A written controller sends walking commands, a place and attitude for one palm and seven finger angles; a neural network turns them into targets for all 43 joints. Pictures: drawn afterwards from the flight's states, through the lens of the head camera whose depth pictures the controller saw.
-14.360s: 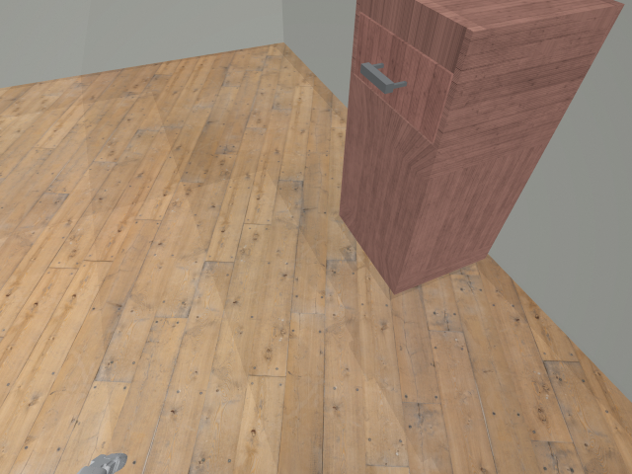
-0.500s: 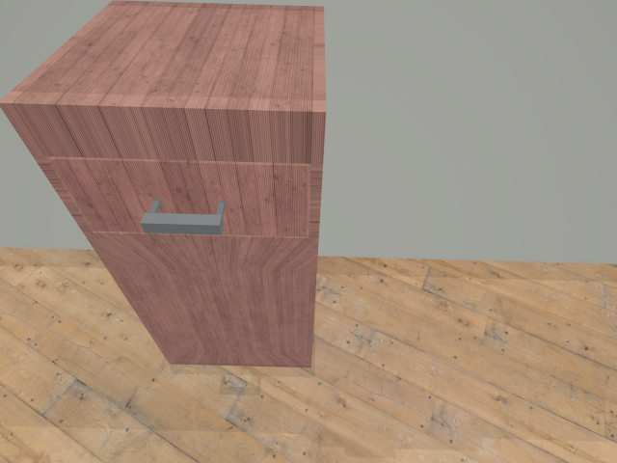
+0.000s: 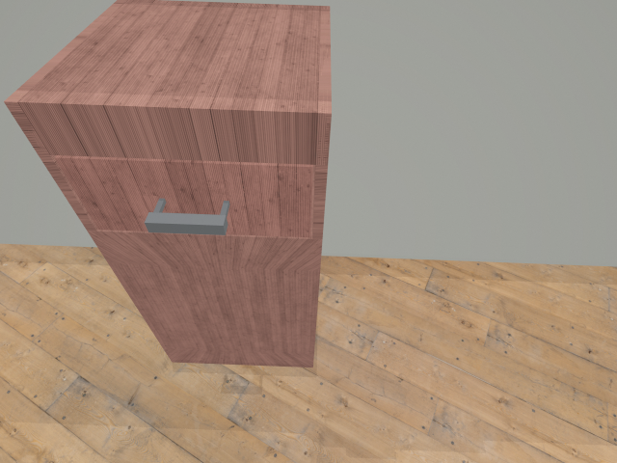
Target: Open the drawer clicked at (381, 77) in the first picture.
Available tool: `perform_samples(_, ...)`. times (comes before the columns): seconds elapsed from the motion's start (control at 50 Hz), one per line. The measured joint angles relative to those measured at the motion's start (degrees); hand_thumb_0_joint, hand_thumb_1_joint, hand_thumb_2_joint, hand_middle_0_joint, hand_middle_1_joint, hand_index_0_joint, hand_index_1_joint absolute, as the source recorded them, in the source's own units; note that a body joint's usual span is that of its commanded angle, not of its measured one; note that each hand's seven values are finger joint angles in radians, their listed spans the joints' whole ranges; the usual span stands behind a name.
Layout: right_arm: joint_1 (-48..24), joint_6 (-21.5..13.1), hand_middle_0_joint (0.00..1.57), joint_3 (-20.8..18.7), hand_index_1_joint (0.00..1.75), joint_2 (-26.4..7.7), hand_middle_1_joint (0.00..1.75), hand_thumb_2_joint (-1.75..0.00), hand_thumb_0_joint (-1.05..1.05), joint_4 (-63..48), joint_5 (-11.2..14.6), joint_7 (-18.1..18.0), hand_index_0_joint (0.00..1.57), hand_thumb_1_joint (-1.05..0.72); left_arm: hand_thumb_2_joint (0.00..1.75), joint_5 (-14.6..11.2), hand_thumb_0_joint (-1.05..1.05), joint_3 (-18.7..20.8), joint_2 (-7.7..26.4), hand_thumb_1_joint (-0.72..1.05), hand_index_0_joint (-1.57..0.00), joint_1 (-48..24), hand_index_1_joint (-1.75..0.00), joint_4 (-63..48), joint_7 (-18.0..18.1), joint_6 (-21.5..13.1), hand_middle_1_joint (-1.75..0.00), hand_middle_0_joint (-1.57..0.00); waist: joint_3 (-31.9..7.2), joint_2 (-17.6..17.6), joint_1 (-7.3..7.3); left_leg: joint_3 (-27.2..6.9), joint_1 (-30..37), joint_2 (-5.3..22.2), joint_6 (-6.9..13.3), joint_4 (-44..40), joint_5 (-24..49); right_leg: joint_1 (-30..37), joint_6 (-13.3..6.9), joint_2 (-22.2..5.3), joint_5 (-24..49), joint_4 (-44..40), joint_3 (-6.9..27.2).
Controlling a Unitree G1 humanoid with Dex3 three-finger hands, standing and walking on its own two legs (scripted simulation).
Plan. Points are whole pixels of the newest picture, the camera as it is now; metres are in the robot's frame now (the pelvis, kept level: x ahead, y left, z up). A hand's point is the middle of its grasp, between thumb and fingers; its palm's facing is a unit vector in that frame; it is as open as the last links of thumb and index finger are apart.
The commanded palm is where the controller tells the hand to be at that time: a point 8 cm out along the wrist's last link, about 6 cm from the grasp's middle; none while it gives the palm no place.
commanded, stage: look again from close up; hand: left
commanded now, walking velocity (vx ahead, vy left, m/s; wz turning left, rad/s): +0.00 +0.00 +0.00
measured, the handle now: (190, 214) +0.50 +0.25 -0.01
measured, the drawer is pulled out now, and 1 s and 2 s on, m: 0.00 0.00 0.00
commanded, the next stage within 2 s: raise the hand with hooked fingers in 0.08 s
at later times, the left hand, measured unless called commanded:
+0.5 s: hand (162, 413) +0.19 +0.20 -0.04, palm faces +0.00 -0.23 -0.97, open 8.0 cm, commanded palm +0.13 +0.23 -0.02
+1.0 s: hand (135, 386) +0.20 +0.23 +0.00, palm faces +0.02 -0.13 -0.99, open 10.9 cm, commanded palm +0.18 +0.24 +0.06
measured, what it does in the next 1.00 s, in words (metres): stands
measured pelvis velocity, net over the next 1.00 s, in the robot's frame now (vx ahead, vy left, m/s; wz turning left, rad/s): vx -0.05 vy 0.01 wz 0.00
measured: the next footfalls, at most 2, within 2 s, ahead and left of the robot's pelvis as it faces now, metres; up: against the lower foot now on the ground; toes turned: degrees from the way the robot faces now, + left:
none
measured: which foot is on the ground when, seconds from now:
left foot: down 0.00-1.00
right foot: down 0.00-1.00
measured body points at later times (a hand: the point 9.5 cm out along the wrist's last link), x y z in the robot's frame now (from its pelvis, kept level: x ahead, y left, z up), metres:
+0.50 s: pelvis -0.04 +0.00 -0.03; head -0.02 -0.04 +0.41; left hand +0.18 +0.21 +0.01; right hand +0.16 -0.25 -0.13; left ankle -0.01 +0.13 -0.74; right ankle -0.07 -0.08 -0.74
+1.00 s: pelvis -0.05 +0.01 -0.02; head -0.02 -0.02 +0.43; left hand +0.20 +0.23 +0.05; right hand +0.14 -0.20 -0.14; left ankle -0.01 +0.13 -0.74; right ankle -0.07 -0.08 -0.74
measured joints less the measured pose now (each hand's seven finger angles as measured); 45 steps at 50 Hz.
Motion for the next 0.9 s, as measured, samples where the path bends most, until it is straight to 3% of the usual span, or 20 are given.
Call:
perform_samples(0.2,1.0,0.13,0.2,-0.03,0.29,0.27,0.3,-0.9,0.01,0.18,0.08,0.08,0.2,-0.91,0.9,0.14,0.0,-0.01,-0.65,0.91,-0.2,-0.24,-0.3,0.0,0.46,-0.45,-0.29,-0.2,-0.12,0.58,-0.2,-0.2,-1.27,0.36,0.02,1.41,-0.16,-0.35,0.06,0.29,0.18,-0.25,-0.26)
perform_samples(0.22,1.91,-0.39,0.2,0.17,0.29,-0.31,0.3,-0.9,0.01,-2.36,0.91,-0.29,0.2,-0.92,0.9,1.85,0.01,-1.38,-0.5,0.91,-0.2,2.41,-0.3,-8.65,0.78,2.83,-0.29,-0.2,0.15,1.05,0.53,0.05,-1.71,0.72,0.37,2.1,-0.74,-1.11,0.08,0.63,0.3,0.24,0.27)
perform_samples(0.24,3.26,-2.83,0.21,0.12,0.29,-0.8,0.3,-0.9,0.01,-5.28,1.38,-1.17,0.2,-0.92,0.9,4.19,0.02,-2.38,0.54,0.93,-0.2,5.61,-0.31,-18.79,2.01,4.01,-0.3,-0.21,0.32,1.17,1.38,0.73,-1.65,0.73,0.19,1.81,-1.11,-2.23,0.02,0.57,0.01,1.65,1.1)
perform_samples(0.28,4.95,-8.33,0.21,-0.97,0.29,-1.63,0.3,-0.9,0.02,-10.18,2.85,-2.79,0.2,-0.92,0.89,7.21,0.03,-3.45,2.99,0.93,-0.2,9.68,-0.31,-35.86,5.95,4.16,-0.3,-0.21,-0.36,1.37,1.29,1.16,-3.09,-0.44,0.11,2.18,-0.67,-5.07,0.14,-0.69,-1.57,5.37,1.44)
perform_samples(0.32,4.28,-11.06,0.21,-1.89,0.29,-3.19,0.3,-0.9,0.02,-14.41,2.56,-3.19,0.2,-0.92,0.89,13.4,0.04,-4.05,4.88,0.92,-0.2,9.37,-0.32,-46.88,9.53,4.35,-0.32,-0.21,-1.61,2.87,0.26,0.43,-6.42,-1.17,0.61,4.4,-0.65,-8.23,0.35,-1.52,-2.7,8.22,0.65)
perform_samples(0.36,1.97,-10.85,0.2,-2.42,0.29,-4.83,0.3,-0.9,0.02,-18.3,1.04,-2.64,0.2,-0.92,0.87,23.08,0.03,-4.09,6.63,0.89,-0.2,6.58,-0.34,-52.67,13.23,3.72,-0.33,-0.21,-4.1,4.19,-0.54,0.12,-11.26,-1.31,0.91,7.53,-1.14,-13.02,0.39,-1.84,-3.47,11.61,0.34)
perform_samples(0.42,-2.66,-7.51,0.2,-3.58,0.29,-6.06,0.3,-0.9,0.01,-23.81,-1.18,-0.57,0.2,-0.91,0.85,39.28,0.02,-3.71,7.88,0.83,-0.2,1.49,-0.37,-55.17,18.66,2.57,-0.36,-0.21,-7.68,4.67,-0.14,0.98,-18.06,-0.85,0.83,12.31,-2.31,-20.64,0.13,-1.73,-4.77,17.32,1.27)
perform_samples(0.46,-5.71,-4.5,0.2,-4.23,0.29,-6.3,0.3,-0.9,0.01,-26.84,-1.97,1.21,0.2,-0.91,0.84,47.91,0.02,-3.92,7.42,0.79,-0.2,-0.29,-0.4,-55.86,20.77,1.66,-0.39,-0.21,-9.05,4.0,0.87,1.88,-21.5,-0.28,0.66,15.02,-3.08,-24.73,-0.05,-1.37,-5.45,20.58,2.24)
perform_samples(0.5,-7.96,-1.56,0.2,-4.51,0.29,-6.43,0.3,-0.9,0.01,-29.56,-2.19,2.68,0.2,-0.91,0.82,54.17,0.01,-4.71,6.67,0.74,-0.21,-0.16,-0.42,-57.32,21.62,0.5,-0.41,-0.21,-9.76,2.73,2.05,2.49,-24.1,0.05,0.53,17.17,-3.64,-27.86,-0.26,-1.17,-6.08,23.31,2.89)
perform_samples(0.56,-9.93,1.83,0.2,-4.46,0.29,-6.61,0.3,-0.9,0.01,-32.99,-2.36,3.68,0.2,-0.91,0.79,60.43,0.01,-6.35,6.0,0.67,-0.22,2.27,-0.46,-59.46,22.94,-0.69,-0.45,-0.22,-9.56,1.11,3.63,2.32,-26.43,0.15,0.44,19.66,-4.26,-30.24,-0.58,-1.18,-7.05,26.17,2.76)
perform_samples(0.62,-11.0,4.22,0.2,-4.33,0.29,-6.31,0.3,-0.9,0.01,-34.9,-2.62,3.16,0.2,-0.91,0.76,62.34,0.0,-7.3,6.56,0.59,-0.23,3.98,-0.51,-60.0,24.47,0.3,-0.5,-0.23,-8.65,0.8,4.88,1.01,-27.33,0.13,0.34,21.48,-4.7,-30.32,-0.85,-1.23,-7.71,27.37,1.49)
perform_samples(0.7,-12.02,5.25,0.2,-3.44,0.29,-4.9,0.3,-0.9,0.01,-34.35,-3.01,1.55,0.2,-0.9,0.72,61.09,0.0,-6.23,8.95,0.48,-0.25,1.4,-0.57,-58.99,24.75,1.8,-0.56,-0.25,-7.24,1.65,5.57,-1.34,-27.26,0.09,0.43,23.04,-5.06,-28.61,-1.1,-1.14,-8.0,27.29,-0.8)
perform_samples(0.8,-11.73,5.38,0.2,-1.29,0.29,-2.6,0.3,-0.9,0.01,-32.35,-2.65,0.62,0.2,-0.9,0.67,58.02,0.0,-4.8,11.1,0.36,-0.26,-5.47,-0.64,-57.84,21.28,3.68,-0.64,-0.26,-5.84,3.19,4.75,-3.01,-25.0,0.04,0.21,21.91,-4.49,-25.1,-1.02,-0.92,-7.03,24.57,-2.39)
perform_samples(0.9,-9.12,6.22,0.21,0.29,0.29,-1.42,0.3,-0.9,0.01,-31.34,-1.94,0.69,0.2,-0.9,0.62,56.39,0.0,-4.94,10.9,0.25,-0.27,-7.87,-0.72,-59.25,16.1,4.63,-0.71,-0.27,-5.39,4.03,3.61,-1.83,-20.97,-0.06,0.5,17.34,-2.96,-21.56,-0.34,-0.89,-4.92,19.95,-1.23)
